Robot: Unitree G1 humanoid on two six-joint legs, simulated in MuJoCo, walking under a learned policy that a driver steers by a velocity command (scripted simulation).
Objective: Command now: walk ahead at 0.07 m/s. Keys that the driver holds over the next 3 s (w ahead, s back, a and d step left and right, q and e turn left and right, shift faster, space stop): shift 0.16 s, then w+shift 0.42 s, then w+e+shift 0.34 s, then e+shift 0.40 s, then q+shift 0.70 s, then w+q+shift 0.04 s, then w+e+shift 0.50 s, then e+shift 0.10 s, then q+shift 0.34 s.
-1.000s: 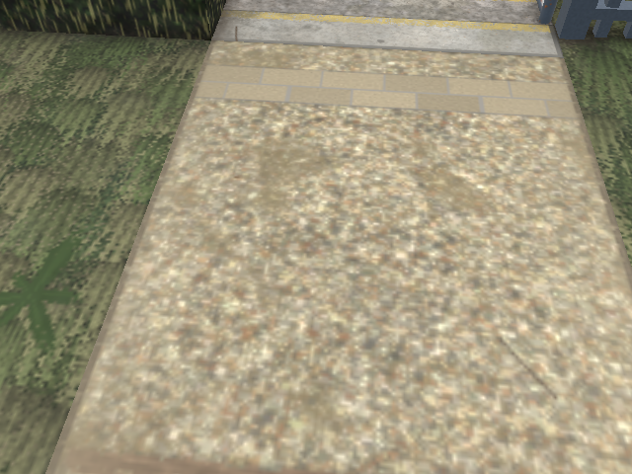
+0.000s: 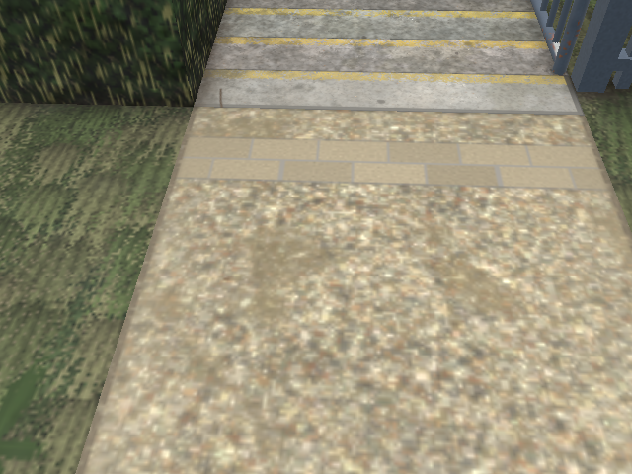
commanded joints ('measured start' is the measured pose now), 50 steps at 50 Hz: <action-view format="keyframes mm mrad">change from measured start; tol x32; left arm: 1 173 70 24 25 16 15 0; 43 -371 53 40 -285 -59 -109 -147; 50 213 265 119 -177 5 -69 -90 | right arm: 1 -76 -94 -13 -57 20 7 -19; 19 -42 -42 -41 -6 45 -49 3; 25 457 -218 -82 107 28 -65 0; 50 156 -121 -14 -209 35 -152 -3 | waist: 1 86 96 -12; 41 -47 74 160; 50 165 -113 -391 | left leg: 1 -205 227 -230 -210 -503 67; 8 151 90 -76 22 -168 -41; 14 -380 164 -130 503 -304 33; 22 208 49 94 147 -197 -42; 26 570 529 -909 -234 -852 225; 40 312 266 85 -359 148 -70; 46 501 353 150 214 1411 -94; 47 376 326 133 535 1387 -91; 49 -452 -9 -106 1342 -506 -138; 50 -507 27 -288 1333 -428 -64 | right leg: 1 291 22 -42 -131 29 -39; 11 143 -168 286 -511 -592 -174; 20 108 -144 105 -528 -267 -161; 27 -844 -25 80 711 -17 -148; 39 -426 29 -62 128 539 -117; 46 17 196 -269 24 212 -214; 50 943 -208 794 -353 91 -506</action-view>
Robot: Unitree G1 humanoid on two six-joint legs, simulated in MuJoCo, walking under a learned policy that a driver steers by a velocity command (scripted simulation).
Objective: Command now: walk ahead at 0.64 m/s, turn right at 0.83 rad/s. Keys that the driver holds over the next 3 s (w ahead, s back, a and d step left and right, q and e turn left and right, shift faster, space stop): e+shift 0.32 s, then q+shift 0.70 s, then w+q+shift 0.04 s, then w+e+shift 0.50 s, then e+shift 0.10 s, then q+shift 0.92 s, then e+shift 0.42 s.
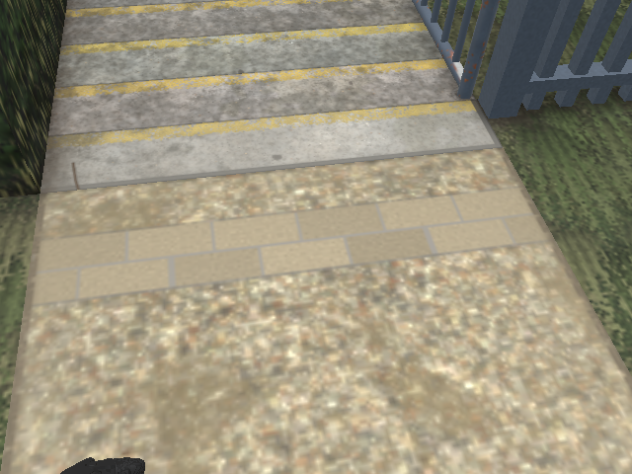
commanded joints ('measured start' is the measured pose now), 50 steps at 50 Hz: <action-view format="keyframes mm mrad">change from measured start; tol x32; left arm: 1 319 159 50 5 29 -1 35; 50 56 218 52 -70 13 86 98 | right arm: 1 -192 -152 -22 -272 58 -112 31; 50 -290 -147 -79 -491 41 154 67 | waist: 1 108 -28 -246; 16 -44 -118 -182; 19 98 314 -471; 24 39 86 -84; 50 52 -130 -65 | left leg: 1 -839 -45 -260 493 -10 73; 15 -270 -106 -200 -740 542 -46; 18 235 383 -693 -706 1286 277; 22 -115 186 -589 -803 379 245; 34 -542 -58 -497 -732 -100 57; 40 -699 -37 -170 117 76 -68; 50 -530 34 9 -346 137 -44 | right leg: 1 906 -371 851 -381 99 -262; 8 -14 -64 337 -341 703 -100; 15 238 -48 558 -91 191 60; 18 8 125 345 563 -622 200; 20 -124 -23 339 827 -438 244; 32 384 -23 200 -242 -74 148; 35 561 -485 583 -423 -8 -76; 50 504 -436 62 -300 472 -20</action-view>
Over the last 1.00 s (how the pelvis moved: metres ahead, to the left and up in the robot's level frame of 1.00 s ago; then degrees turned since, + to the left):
0.45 0.02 -0.04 -15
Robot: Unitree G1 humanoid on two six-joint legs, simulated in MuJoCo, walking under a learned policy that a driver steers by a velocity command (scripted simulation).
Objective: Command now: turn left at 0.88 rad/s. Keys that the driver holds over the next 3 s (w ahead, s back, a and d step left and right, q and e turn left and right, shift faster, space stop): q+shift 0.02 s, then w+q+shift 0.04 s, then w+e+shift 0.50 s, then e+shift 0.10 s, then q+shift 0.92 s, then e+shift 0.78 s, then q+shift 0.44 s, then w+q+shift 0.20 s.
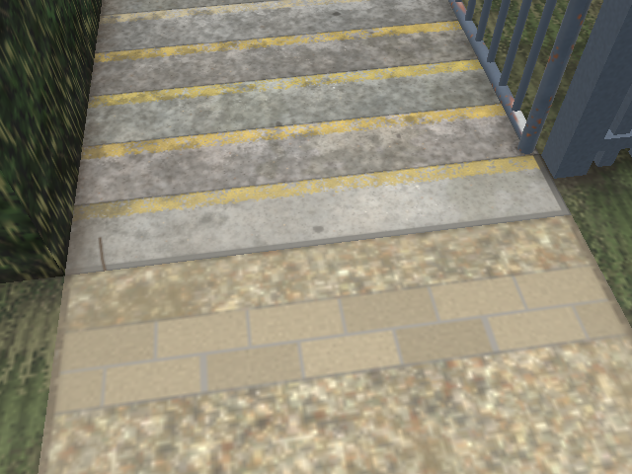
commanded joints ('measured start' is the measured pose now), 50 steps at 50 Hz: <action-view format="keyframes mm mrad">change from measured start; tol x32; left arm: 1 3 219 72 -43 -24 -17 -13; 27 -75 74 9 -55 -68 -101 -119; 31 455 260 92 29 -52 -62 -90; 50 42 143 11 21 9 -47 2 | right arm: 1 -51 -71 -14 -102 2 -4 12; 8 328 -200 -51 -1 -7 -92 -9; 50 -16 -53 17 33 -4 -122 11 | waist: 1 26 -176 -82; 7 -161 361 -208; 25 -62 33 144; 30 146 158 -72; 33 49 -334 -334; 36 -7 156 -130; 50 46 -89 -94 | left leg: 1 23 -33 78 -130 -14 43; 5 453 -112 99 -363 -68 174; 7 880 295 -708 -654 -482 439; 9 768 317 -644 -720 -528 416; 24 591 121 218 -835 416 114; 30 664 164 257 -226 1621 92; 31 488 118 232 82 1449 92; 32 115 -63 170 491 30 69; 33 -219 -233 -57 859 -358 35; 50 -72 -5 6 -205 366 54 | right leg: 1 120 -268 108 -41 587 -176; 5 -109 -246 74 66 -43 -113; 7 -762 18 36 726 -336 2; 9 -905 -55 217 863 -159 -58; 21 -707 -13 225 509 494 -20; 30 -182 165 -38 303 211 -178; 33 629 -204 902 64 309 -527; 40 -200 -121 353 -205 732 -300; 50 157 -127 76 -104 727 -174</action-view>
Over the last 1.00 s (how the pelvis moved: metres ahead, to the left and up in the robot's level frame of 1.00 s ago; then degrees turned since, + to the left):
0.29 0.04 0.04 1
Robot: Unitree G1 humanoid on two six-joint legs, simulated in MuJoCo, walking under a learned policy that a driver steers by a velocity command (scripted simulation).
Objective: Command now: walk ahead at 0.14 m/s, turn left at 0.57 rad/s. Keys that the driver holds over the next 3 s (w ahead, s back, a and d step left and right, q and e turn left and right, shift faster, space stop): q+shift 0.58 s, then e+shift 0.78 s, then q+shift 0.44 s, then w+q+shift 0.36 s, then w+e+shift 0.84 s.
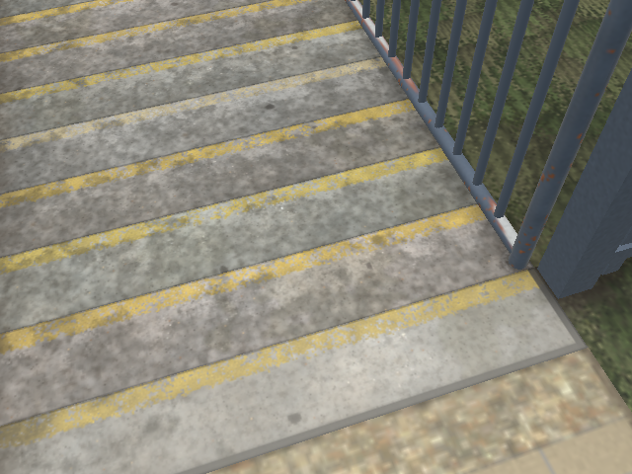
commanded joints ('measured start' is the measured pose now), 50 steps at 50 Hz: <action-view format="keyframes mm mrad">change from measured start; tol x32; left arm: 1 20 165 49 -32 -5 34 22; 50 115 203 115 -78 -54 80 1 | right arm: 1 -49 -87 -31 -107 -2 -15 35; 6 276 -189 -89 -70 -15 -25 28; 50 -170 -104 -53 -149 -41 42 -56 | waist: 1 48 -132 -101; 8 -28 266 -440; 11 -14 -82 -238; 27 18 117 -174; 29 -56 -313 -165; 50 37 75 -99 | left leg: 1 36 -14 52 -58 -35 20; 5 242 -117 113 -165 -152 111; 7 691 121 -370 -236 628 325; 8 877 241 -736 -333 451 485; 13 469 40 -426 -428 -82 286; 25 412 -43 -542 -366 -230 204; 29 78 -305 -206 104 -676 69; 34 131 -215 -171 508 -506 -26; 44 524 -153 -58 -433 -284 27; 50 625 200 -179 -383 258 243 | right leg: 1 100 -313 8 43 687 -79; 5 55 -303 -33 362 894 -18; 8 -571 78 203 1140 -397 139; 27 -123 -64 242 46 92 124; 30 -81 -486 713 -84 130 -149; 44 -87 -221 591 53 255 -39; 47 -515 -30 218 467 -314 114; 50 -553 -111 195 812 -233 184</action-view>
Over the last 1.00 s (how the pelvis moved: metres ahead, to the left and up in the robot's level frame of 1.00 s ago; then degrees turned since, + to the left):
0.50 0.04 0.00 -9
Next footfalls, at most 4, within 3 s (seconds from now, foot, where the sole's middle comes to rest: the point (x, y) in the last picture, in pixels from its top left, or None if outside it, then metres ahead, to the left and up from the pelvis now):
0.12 left None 0.22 0.12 -0.78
0.56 right None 0.31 -0.07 -0.78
0.90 left None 0.12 0.09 -0.78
1.26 right None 0.28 -0.15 -0.78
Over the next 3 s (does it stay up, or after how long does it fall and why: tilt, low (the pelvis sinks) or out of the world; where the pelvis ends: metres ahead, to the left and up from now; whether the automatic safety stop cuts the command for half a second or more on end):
stays up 0.91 0.29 -0.02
